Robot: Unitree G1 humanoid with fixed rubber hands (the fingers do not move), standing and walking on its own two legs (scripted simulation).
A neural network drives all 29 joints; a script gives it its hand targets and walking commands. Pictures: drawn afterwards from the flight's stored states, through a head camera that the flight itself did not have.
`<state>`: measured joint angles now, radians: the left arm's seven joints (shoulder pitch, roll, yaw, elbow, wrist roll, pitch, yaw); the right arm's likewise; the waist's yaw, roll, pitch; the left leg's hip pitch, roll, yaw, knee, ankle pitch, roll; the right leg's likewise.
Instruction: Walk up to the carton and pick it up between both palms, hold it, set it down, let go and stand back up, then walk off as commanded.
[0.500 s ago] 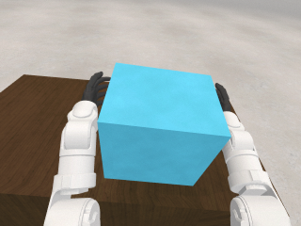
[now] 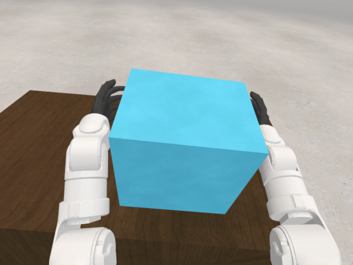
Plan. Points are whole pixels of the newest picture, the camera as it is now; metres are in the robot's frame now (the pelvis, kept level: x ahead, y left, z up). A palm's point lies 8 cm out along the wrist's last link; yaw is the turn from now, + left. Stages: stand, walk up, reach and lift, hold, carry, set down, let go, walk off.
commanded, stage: reach and lift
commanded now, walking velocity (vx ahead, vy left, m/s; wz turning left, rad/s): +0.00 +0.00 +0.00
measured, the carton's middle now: (180, 145) +0.35 -0.01 +0.16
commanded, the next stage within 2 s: hold in 0.10 s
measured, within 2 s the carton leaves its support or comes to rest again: neither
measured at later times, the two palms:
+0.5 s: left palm (98, 113) +0.35 +0.16 +0.24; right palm (261, 122) +0.36 -0.18 +0.22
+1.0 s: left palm (94, 110) +0.35 +0.17 +0.24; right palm (258, 118) +0.37 -0.17 +0.23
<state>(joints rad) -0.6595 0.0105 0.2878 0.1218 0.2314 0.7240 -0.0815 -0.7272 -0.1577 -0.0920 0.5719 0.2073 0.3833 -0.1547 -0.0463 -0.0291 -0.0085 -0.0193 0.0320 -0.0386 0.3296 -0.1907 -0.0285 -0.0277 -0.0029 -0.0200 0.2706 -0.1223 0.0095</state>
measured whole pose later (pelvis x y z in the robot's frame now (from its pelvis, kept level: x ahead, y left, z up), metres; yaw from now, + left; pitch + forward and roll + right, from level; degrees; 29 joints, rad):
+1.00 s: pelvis +0.00 +0.00 +0.00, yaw +1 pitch -7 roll -1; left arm -0.67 0.02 0.30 0.06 0.24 0.82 -0.11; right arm -0.75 -0.17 -0.07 0.51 0.25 0.49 -0.18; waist -0.05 -0.02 -0.04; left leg -0.02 0.03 -0.05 0.34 -0.20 -0.03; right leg -0.02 0.00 -0.03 0.27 -0.13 0.01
